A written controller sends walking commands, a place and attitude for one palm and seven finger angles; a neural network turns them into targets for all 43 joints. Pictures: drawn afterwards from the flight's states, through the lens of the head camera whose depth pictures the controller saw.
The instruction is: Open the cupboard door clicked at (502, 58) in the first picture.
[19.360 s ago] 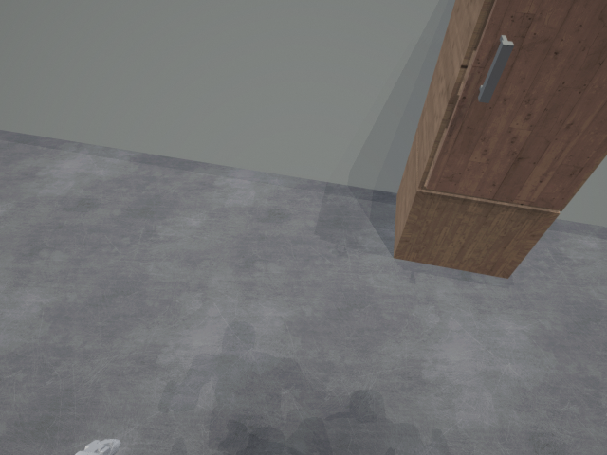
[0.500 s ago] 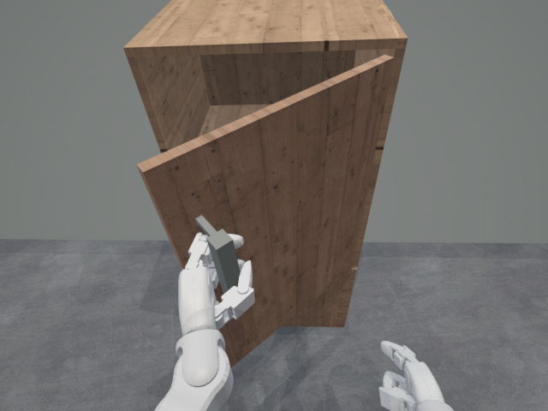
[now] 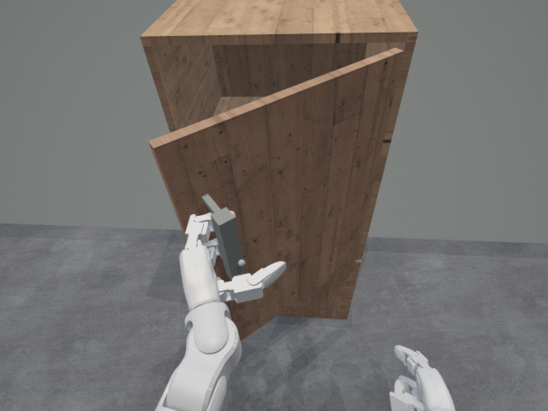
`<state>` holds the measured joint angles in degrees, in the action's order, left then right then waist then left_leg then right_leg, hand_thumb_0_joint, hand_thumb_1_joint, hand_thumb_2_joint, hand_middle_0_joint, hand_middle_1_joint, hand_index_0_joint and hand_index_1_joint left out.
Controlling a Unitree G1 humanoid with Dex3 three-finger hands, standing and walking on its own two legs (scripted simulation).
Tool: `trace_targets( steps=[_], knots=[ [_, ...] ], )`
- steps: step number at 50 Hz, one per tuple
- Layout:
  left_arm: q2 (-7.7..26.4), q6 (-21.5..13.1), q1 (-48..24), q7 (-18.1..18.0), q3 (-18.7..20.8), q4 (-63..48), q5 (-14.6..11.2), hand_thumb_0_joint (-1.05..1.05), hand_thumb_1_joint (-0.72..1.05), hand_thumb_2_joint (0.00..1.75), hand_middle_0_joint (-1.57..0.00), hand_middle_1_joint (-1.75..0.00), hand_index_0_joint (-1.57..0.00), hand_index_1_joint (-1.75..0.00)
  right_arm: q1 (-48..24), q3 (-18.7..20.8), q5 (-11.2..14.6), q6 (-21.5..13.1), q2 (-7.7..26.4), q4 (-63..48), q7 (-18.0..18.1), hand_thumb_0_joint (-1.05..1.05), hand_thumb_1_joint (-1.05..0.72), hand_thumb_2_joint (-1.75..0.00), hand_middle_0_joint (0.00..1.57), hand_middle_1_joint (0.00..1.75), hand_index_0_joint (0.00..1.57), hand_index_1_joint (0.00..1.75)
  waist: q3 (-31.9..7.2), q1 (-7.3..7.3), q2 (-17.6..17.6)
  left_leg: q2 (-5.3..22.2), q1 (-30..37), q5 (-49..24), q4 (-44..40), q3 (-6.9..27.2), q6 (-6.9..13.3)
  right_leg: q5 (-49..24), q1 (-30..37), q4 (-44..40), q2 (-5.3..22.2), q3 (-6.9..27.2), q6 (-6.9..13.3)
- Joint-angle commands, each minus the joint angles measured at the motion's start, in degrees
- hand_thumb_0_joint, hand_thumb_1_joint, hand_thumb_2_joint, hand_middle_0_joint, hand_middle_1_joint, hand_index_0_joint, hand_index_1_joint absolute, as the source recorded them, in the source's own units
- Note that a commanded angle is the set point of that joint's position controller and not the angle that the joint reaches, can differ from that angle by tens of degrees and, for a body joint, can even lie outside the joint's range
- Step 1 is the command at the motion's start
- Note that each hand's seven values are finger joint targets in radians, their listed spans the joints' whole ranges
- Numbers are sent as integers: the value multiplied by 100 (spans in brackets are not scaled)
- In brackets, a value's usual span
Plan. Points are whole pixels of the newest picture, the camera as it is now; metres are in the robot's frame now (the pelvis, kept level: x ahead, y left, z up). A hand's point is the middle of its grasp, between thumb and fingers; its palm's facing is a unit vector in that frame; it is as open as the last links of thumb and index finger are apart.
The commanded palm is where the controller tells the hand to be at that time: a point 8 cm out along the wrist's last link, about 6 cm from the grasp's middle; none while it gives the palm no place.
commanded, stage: open thumb and fingers to let go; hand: left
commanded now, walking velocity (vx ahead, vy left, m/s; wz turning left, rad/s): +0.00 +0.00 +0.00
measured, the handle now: (223, 239) +0.34 +0.10 +0.09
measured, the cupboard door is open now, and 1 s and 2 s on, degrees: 40 41 41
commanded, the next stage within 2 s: slide the hand sideways off the handle in 0.38 s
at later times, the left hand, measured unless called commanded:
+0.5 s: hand (238, 257) +0.30 +0.07 +0.10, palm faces +0.28 -0.96 -0.03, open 15.1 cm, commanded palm +0.26 +0.10 +0.09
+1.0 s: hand (237, 287) +0.26 +0.07 +0.09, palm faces -0.10 -0.99 +0.01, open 16.3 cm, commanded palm +0.22 +0.13 +0.09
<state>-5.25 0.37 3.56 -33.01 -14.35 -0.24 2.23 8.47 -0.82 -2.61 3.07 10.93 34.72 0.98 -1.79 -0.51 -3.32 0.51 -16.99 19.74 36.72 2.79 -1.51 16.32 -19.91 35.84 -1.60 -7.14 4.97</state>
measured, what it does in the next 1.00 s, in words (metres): stands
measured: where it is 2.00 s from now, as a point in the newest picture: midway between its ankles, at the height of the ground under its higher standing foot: outside the picture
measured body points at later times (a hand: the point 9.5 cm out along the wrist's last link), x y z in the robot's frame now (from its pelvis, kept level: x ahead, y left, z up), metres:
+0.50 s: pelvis +0.00 +0.03 -0.01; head -0.01 +0.02 +0.44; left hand +0.28 +0.12 +0.10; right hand +0.19 -0.17 -0.10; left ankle +0.00 +0.14 -0.72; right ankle +0.03 -0.06 -0.72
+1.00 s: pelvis +0.00 +0.03 -0.01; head +0.00 +0.02 +0.44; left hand +0.26 +0.12 +0.10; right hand +0.18 -0.18 -0.08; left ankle +0.00 +0.14 -0.72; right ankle +0.03 -0.06 -0.72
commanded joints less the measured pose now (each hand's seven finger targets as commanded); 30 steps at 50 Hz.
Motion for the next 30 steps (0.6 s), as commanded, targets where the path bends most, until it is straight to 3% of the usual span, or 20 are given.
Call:
trace_targets(
  steps=[1,7,10,16,18,21,22,24,25,26,28,30],
  knots=[
    [-737,-403,-1495,-69,-203,-1236,152,0,-50,30,-29,-115,-29,-115,-922,94,30,-338,309,-989,23,0,-90,-90,20,30,20,30,-912,-28,884,-233,-70,-517,-231,-122,267,134,575,-1169,549,1005,-397],
    [-923,-291,-1419,-162,-317,-1107,225,0,-50,30,-24,-85,-24,-85,-924,111,42,-317,316,-972,-56,0,-90,-90,20,30,20,30,-998,-87,691,-164,38,-696,-315,-114,250,-29,491,-890,389,644,-282],
    [-1112,-222,-1680,-210,-503,-1122,246,0,-50,30,-22,-70,-22,-70,-938,102,41,-298,321,-961,-104,0,-90,-90,20,30,20,30,-952,-33,684,-120,40,-741,-320,-79,239,-77,350,-714,326,500,-259],
    [-1214,-16,-2105,-333,-526,-947,263,0,-50,30,-17,-40,-17,-40,-1045,90,48,-224,324,-891,-152,0,-90,-90,20,30,20,30,-932,-34,528,-102,-51,-657,-301,-38,206,18,174,-520,267,403,-213],
    [-1288,54,-1931,-339,-545,-936,252,0,-50,30,-15,-30,-15,-30,-1068,91,47,-192,325,-903,-187,0,-90,-90,20,30,20,30,-1046,-96,527,-80,-61,-758,-324,-17,190,-127,214,-394,231,332,-196],
    [-1306,117,-1919,-332,-543,-1042,220,0,-50,30,-15,-30,-15,-30,-1083,99,52,-156,316,-921,-211,0,-90,-90,20,30,20,30,-1070,-76,680,-69,-89,-795,-256,-30,181,-131,226,-402,234,350,-201],
    [-1386,150,-1924,-317,-608,-914,228,0,-50,30,-15,-30,-15,-30,-1102,76,65,-146,318,-894,-217,0,-90,-90,20,30,20,30,-893,-79,516,-70,-130,-717,-282,-6,172,-71,135,-396,232,335,-193],
    [-1355,145,-2123,-339,-607,-1024,242,0,-50,30,-15,-30,-15,-30,-1092,85,63,-134,327,-884,-218,0,-90,-90,20,30,20,30,-1042,-56,551,-64,-118,-769,-273,21,169,-141,154,-303,216,325,-184],
    [-882,-84,-1965,926,-1856,-1060,710,0,-50,30,-15,-30,-15,-30,-426,112,70,-93,538,-871,-241,0,-90,-90,20,30,20,30,-566,494,870,-101,120,-879,-237,-14,297,-652,-11,-320,228,527,-220],
    [-385,-369,-2284,1585,-1355,-1268,504,0,-50,30,-15,-30,-15,-30,-336,96,132,-124,507,-1049,-153,0,-90,-90,20,30,20,30,-1046,358,882,-145,22,-962,-194,-30,340,-952,189,-186,229,501,-213],
    [-65,-686,-2530,2541,-1262,-1513,222,0,-50,30,-15,-30,-15,-30,-297,46,186,-221,519,-1224,-25,0,-90,-90,20,30,20,30,-1368,330,411,-166,168,-977,-135,-45,347,-1100,287,-54,262,536,-196],
    [-84,-725,-2377,3019,-1086,-1350,-159,0,-50,30,-15,-30,-15,-30,-325,-24,283,-398,490,-1368,45,0,-90,-90,20,30,20,30,-1188,291,488,-166,24,-663,-154,22,340,-687,164,-113,229,511,-211]
  ],
)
